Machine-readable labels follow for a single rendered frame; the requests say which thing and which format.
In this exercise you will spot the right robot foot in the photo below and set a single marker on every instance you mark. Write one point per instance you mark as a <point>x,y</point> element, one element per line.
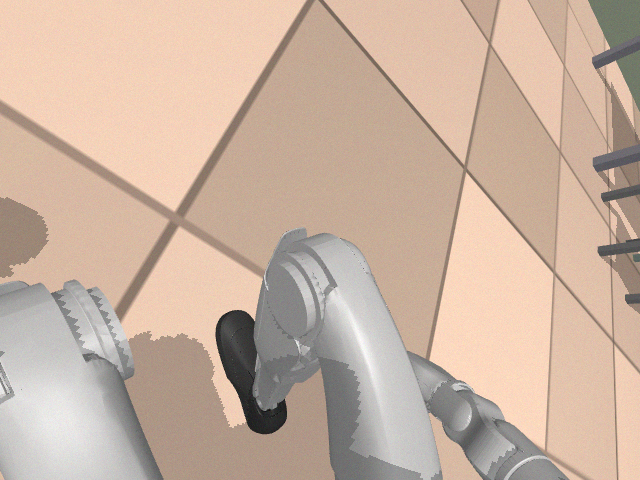
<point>236,347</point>

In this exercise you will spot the right robot hand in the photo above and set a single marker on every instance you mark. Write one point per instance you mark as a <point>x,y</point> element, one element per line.
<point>429,375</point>

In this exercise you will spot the right robot arm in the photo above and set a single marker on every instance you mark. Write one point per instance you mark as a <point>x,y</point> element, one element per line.
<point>497,449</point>

